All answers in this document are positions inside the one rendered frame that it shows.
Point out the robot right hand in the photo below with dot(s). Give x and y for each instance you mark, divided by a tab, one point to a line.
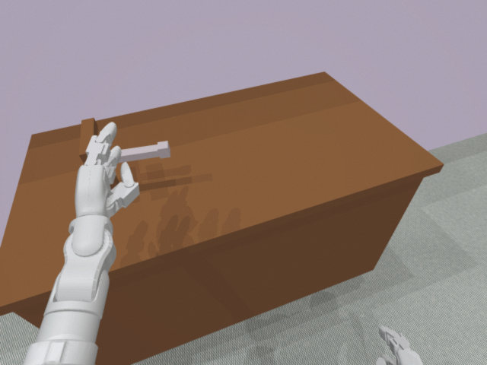
400	348

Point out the counter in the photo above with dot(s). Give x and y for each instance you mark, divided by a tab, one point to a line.
270	194

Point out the tap lever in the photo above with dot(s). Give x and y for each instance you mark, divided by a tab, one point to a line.
162	150

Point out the robot left hand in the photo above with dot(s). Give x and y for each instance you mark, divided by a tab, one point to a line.
98	172

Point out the robot left forearm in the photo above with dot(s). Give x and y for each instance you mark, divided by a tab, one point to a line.
72	316

